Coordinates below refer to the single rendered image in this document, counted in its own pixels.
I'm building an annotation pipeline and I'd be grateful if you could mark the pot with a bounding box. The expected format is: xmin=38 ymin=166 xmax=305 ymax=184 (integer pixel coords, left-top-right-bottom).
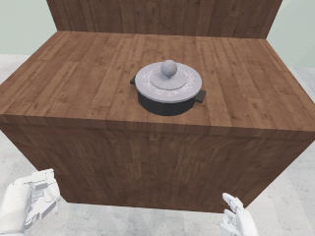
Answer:
xmin=130 ymin=74 xmax=206 ymax=116

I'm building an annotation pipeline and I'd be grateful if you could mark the left robot hand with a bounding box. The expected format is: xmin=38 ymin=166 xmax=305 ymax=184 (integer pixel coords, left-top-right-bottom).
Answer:
xmin=0 ymin=168 xmax=61 ymax=235

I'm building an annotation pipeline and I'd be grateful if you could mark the table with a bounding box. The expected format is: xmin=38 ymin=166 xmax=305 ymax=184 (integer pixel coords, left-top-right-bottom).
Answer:
xmin=0 ymin=0 xmax=315 ymax=214

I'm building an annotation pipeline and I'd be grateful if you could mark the right robot hand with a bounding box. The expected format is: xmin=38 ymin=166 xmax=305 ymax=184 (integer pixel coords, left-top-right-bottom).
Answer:
xmin=220 ymin=193 xmax=259 ymax=236

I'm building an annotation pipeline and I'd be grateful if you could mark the knob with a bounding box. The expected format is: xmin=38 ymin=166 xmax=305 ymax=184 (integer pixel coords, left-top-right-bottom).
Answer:
xmin=160 ymin=60 xmax=177 ymax=77

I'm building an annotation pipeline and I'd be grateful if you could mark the lid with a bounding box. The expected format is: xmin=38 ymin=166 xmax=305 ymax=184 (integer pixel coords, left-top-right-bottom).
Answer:
xmin=135 ymin=62 xmax=202 ymax=103

